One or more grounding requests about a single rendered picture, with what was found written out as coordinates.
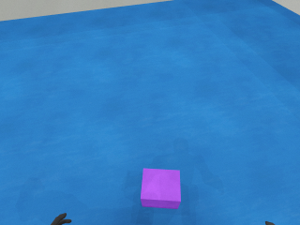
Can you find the robot left hand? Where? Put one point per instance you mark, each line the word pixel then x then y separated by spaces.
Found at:
pixel 60 220

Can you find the carton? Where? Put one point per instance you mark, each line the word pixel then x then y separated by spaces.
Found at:
pixel 161 188

